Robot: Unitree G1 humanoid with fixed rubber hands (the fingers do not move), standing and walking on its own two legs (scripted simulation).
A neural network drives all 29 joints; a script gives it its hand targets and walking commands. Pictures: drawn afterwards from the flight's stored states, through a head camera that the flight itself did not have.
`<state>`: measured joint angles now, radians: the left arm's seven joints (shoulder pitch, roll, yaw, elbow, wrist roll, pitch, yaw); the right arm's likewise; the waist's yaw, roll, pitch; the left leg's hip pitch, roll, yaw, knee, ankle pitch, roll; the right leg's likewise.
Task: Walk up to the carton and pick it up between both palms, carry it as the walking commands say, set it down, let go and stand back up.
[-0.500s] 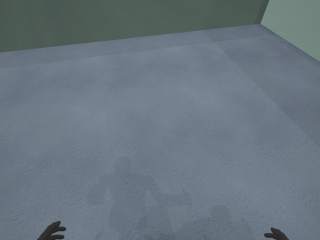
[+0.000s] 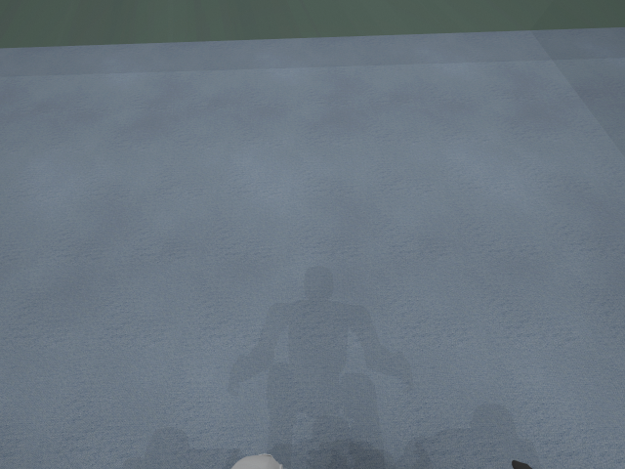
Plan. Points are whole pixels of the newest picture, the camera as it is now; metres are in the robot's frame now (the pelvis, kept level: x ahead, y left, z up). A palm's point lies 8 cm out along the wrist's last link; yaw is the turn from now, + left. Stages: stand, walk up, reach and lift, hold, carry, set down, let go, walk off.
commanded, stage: walk up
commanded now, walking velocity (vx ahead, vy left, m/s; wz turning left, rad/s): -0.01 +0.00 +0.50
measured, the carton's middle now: out of the picture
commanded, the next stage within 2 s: none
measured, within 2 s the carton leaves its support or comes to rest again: neither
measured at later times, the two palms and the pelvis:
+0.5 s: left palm out of the picture +0.04 +0.32 -0.12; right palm out of the picture +0.15 -0.21 -0.10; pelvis -0.02 +0.03 +0.00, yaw +14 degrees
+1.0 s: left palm out of the picture -0.17 +0.30 -0.13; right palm (395, 398) +0.24 -0.09 -0.10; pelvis -0.03 +0.04 +0.00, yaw +32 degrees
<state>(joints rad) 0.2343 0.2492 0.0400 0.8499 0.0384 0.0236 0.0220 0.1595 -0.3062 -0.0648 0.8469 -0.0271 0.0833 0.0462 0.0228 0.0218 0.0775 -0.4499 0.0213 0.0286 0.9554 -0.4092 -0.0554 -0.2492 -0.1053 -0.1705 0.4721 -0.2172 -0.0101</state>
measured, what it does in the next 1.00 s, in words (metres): steps on the spot, turning left: left foot, then right foot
